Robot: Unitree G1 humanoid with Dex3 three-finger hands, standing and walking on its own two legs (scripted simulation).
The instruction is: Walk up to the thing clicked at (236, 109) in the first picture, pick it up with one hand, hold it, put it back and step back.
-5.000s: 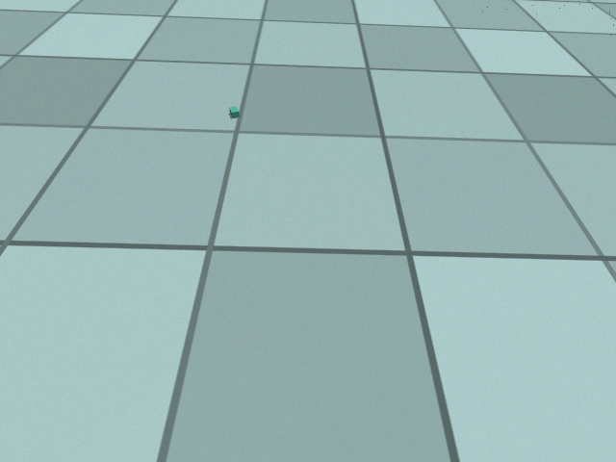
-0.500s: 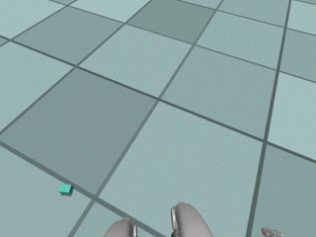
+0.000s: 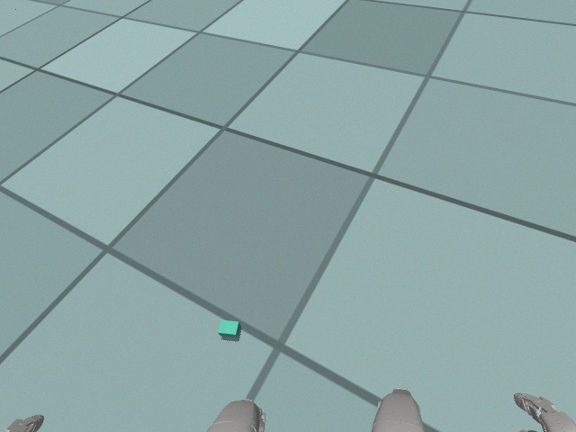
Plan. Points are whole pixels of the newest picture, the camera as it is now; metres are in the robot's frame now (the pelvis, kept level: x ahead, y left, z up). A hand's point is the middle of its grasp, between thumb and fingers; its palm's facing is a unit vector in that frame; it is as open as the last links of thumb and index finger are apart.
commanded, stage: walk up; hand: left
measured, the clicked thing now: (229, 329) +0.48 +0.29 -0.70
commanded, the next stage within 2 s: none
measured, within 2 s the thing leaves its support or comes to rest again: neither
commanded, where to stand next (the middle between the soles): +0.07 +0.10 m, yaw -7 degrees
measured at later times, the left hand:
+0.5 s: hand out of the picture +0.04 +0.41 -0.11, palm faces -0.16 -0.90 -0.41, open 7.3 cm
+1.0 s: hand out of the picture +0.09 +0.42 -0.10, palm faces -0.26 -0.85 -0.46, open 7.3 cm
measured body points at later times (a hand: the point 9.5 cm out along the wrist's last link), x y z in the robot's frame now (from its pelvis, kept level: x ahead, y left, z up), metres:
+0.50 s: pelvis -0.04 +0.15 +0.03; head -0.01 +0.13 +0.48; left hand +0.05 +0.45 -0.09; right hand -0.01 -0.16 -0.10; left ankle +0.01 +0.21 -0.68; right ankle -0.06 +0.05 -0.68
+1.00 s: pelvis -0.03 +0.15 +0.04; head -0.01 +0.13 +0.49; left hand +0.10 +0.46 -0.07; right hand -0.04 -0.18 -0.08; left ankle +0.01 +0.21 -0.68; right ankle -0.01 +0.02 -0.68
